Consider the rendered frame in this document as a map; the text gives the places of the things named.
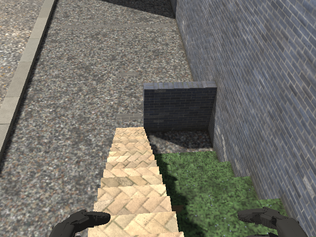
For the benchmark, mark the robot right hand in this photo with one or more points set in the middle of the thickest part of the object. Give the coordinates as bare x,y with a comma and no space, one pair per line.
271,218

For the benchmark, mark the robot left hand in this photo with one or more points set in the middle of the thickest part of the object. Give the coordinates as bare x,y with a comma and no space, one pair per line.
78,222

